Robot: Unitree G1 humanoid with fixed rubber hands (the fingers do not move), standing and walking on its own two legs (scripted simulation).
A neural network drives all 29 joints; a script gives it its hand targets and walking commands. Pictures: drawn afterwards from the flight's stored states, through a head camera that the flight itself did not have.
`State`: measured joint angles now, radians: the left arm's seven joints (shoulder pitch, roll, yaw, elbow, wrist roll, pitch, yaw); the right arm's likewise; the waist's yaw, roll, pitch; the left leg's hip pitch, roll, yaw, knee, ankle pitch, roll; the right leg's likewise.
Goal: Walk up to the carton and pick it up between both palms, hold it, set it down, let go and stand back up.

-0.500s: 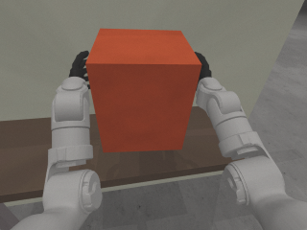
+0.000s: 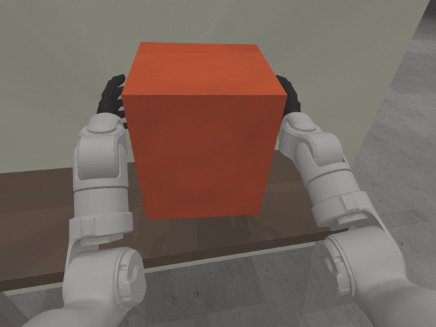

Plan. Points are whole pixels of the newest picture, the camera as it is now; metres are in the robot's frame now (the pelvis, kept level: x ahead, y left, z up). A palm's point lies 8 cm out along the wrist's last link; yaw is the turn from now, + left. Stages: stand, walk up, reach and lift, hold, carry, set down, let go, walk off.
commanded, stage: hold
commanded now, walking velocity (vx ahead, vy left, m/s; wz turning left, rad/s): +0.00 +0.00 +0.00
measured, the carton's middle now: (202, 131) +0.39 +0.01 +0.21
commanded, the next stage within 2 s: none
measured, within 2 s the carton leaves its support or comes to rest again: neither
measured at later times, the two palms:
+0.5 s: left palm (111, 118) +0.37 +0.16 +0.26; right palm (290, 117) +0.37 -0.14 +0.26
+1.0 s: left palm (114, 118) +0.37 +0.16 +0.25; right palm (290, 118) +0.37 -0.14 +0.25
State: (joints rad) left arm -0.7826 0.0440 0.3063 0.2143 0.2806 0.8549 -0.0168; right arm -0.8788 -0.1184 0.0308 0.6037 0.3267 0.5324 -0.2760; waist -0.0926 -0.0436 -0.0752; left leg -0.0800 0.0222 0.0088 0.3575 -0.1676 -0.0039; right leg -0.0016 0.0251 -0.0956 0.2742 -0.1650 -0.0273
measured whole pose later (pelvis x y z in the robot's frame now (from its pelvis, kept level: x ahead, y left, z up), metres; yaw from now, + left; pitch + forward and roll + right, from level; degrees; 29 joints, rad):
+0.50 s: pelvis +0.00 +0.00 +0.00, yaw +0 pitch -6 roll -1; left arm -0.81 0.05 0.32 0.26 0.29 0.84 -0.02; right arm -0.90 -0.12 0.02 0.64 0.31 0.53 -0.27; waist -0.09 -0.04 -0.08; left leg -0.08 0.02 0.01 0.35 -0.16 -0.01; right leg -0.01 0.03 -0.09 0.28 -0.16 -0.03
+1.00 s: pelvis +0.00 +0.00 +0.00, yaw +0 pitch -6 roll -1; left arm -0.81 0.05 0.31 0.27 0.29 0.84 -0.02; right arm -0.90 -0.12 0.03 0.65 0.32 0.52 -0.27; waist -0.09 -0.04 -0.08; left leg -0.08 0.02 0.01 0.35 -0.16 0.00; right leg -0.01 0.03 -0.09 0.28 -0.17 -0.03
